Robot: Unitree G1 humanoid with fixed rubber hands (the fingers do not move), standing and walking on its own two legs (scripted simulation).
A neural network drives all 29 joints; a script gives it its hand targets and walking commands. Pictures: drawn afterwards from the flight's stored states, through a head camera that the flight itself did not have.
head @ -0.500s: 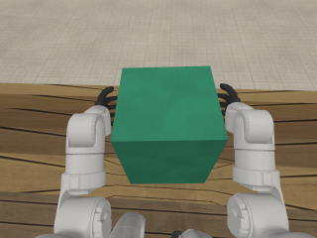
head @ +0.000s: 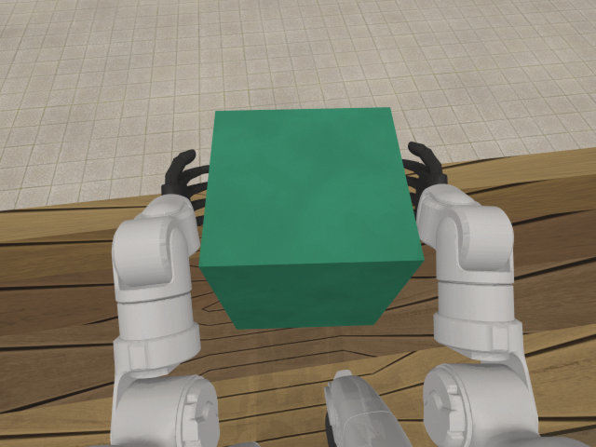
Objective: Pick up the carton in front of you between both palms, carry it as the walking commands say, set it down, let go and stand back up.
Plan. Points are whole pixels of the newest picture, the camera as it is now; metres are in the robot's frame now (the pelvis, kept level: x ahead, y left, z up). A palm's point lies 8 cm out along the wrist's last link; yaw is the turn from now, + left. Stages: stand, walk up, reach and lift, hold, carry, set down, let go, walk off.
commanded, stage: carry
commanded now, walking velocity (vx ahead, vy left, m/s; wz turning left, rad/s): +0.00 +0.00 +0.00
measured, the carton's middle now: (304, 231) +0.37 -0.04 +0.03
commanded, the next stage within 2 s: none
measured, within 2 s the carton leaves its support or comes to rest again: neither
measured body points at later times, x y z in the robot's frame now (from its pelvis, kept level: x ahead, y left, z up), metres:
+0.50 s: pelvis +0.32 -0.05 -0.18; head +0.38 -0.05 +0.27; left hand +0.67 +0.13 -0.11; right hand +0.70 -0.17 -0.12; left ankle +0.46 +0.08 -0.86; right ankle +0.23 -0.08 -0.85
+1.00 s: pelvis +0.67 -0.04 -0.32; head +0.70 -0.03 +0.13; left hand +1.03 +0.09 -0.24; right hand +1.02 -0.21 -0.22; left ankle +0.53 +0.01 -0.98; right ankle +0.84 -0.15 -1.02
